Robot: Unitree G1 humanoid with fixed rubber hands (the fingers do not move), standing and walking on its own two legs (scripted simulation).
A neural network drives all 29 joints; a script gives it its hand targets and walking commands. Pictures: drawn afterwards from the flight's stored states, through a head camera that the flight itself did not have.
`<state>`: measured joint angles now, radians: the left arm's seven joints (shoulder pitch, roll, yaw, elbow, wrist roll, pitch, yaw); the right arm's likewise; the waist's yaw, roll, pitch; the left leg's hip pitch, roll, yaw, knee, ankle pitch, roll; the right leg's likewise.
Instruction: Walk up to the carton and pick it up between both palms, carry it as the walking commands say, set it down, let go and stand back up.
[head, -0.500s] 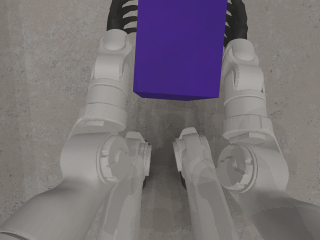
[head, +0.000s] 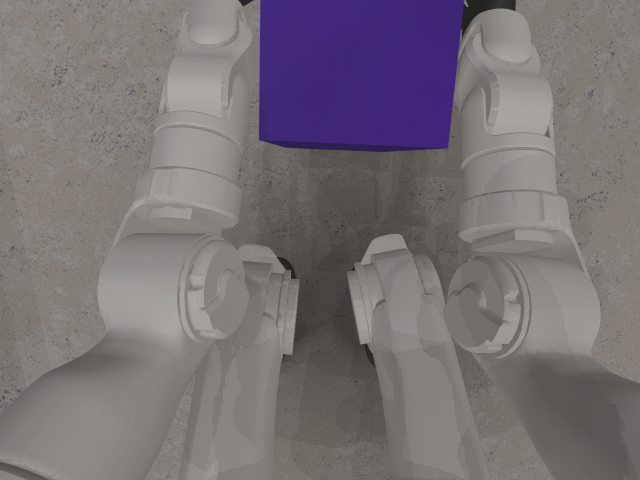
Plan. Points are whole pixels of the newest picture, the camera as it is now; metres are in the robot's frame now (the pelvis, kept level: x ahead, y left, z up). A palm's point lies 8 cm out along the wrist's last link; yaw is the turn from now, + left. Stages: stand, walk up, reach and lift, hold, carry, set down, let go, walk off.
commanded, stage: set down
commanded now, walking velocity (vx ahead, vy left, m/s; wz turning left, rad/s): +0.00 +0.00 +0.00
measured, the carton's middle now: (347, 23) +0.55 -0.05 -0.22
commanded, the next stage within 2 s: none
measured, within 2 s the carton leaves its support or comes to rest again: rests again in 0.70 s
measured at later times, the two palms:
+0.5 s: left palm (231, 6) +0.56 +0.07 -0.17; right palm (475, 18) +0.53 -0.16 -0.17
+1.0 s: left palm (237, 17) +0.56 +0.07 -0.20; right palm (467, 25) +0.54 -0.17 -0.19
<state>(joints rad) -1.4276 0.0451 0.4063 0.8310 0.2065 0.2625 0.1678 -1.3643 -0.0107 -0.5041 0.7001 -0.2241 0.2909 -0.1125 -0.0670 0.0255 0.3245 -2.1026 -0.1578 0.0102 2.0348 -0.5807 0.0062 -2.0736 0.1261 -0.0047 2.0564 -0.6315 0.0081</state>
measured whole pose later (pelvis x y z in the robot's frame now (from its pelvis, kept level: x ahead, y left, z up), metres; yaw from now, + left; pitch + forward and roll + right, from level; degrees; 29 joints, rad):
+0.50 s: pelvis -0.01 +0.00 -0.03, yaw +0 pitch +34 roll -1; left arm -1.51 0.09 0.37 0.91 0.16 0.27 0.18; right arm -1.44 -0.05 -0.48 0.76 -0.21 0.31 -0.12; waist -0.06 0.03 0.40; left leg -2.15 -0.15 0.02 2.14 -0.58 0.01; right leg -2.12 0.13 -0.02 2.16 -0.63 0.01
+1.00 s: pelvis +0.00 +0.00 -0.04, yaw +0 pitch +33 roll +0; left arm -1.52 0.12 0.34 0.94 0.12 0.25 0.18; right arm -1.45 -0.07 -0.46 0.78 -0.19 0.28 -0.11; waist -0.07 0.02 0.45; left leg -2.16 -0.15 0.03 2.19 -0.60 0.00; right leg -2.14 0.13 -0.02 2.21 -0.65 0.00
